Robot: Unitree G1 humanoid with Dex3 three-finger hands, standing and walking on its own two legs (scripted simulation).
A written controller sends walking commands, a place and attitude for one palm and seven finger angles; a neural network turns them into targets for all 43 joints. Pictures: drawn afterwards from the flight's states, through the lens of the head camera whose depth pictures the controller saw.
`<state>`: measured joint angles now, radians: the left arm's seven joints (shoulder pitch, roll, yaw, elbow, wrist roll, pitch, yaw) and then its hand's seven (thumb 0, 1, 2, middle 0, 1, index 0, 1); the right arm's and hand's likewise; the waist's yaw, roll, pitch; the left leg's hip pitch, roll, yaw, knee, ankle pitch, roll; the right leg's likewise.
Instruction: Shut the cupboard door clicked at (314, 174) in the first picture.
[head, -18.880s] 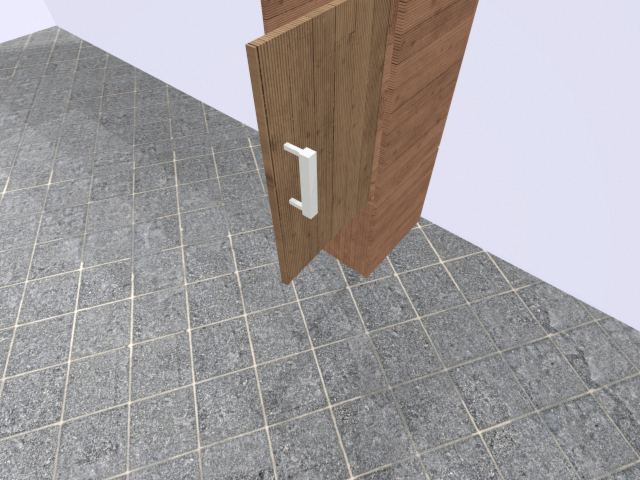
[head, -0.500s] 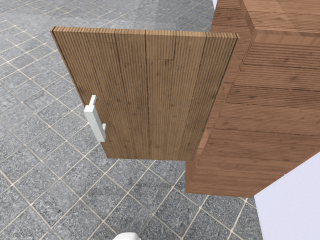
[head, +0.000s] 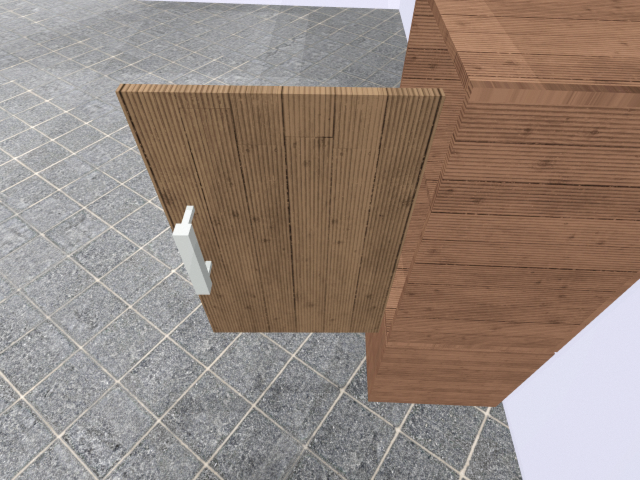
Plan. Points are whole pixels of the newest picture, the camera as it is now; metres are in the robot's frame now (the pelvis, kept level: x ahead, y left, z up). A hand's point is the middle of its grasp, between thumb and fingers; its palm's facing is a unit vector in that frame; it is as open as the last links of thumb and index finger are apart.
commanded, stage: come to a stop and stand still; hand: left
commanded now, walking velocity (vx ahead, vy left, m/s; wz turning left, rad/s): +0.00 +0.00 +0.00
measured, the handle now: (197, 251) +0.45 +0.22 -0.01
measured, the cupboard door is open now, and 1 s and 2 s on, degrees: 93 93 93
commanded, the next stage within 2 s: look again from close up in 0.74 s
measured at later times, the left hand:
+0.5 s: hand out of the picture -0.03 +0.11 -0.17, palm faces +0.06 -0.99 -0.16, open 7.4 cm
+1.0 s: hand out of the picture -0.01 +0.14 -0.18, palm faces -0.01 -0.98 -0.19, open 7.4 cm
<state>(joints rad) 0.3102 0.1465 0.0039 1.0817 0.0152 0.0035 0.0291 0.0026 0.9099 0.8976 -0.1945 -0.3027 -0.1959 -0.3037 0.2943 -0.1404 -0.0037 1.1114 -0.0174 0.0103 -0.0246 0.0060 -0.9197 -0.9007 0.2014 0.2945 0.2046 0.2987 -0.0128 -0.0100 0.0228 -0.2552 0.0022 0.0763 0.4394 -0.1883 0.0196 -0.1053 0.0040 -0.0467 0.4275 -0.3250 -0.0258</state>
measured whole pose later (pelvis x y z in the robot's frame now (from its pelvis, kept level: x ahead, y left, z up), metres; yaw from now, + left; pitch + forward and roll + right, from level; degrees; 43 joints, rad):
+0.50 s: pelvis +0.01 -0.04 +0.00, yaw +0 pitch -1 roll +1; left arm 0.37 0.09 -0.01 1.12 0.01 -0.02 0.05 0.00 0.90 0.90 -0.20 -0.30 -0.20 -0.30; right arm 0.27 -0.12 0.01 1.17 -0.01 0.00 -0.05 0.02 -0.93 -0.90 0.20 0.29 0.20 0.30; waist 0.02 -0.02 0.04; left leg -0.20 0.04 0.06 0.41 -0.19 -0.03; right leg -0.05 0.05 -0.05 0.39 -0.34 -0.08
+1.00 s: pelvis +0.02 -0.02 -0.01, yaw -1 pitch +0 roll -1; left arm 0.38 0.11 -0.01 1.08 0.02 -0.04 0.06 0.00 0.90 0.90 -0.20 -0.30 -0.20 -0.30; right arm 0.24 -0.17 -0.01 1.04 -0.01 -0.02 -0.04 0.01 -0.93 -0.90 0.20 0.29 0.20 0.30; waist -0.01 0.02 0.04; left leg -0.27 0.02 0.04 0.59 -0.31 0.01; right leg -0.11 0.06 -0.04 0.51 -0.39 -0.06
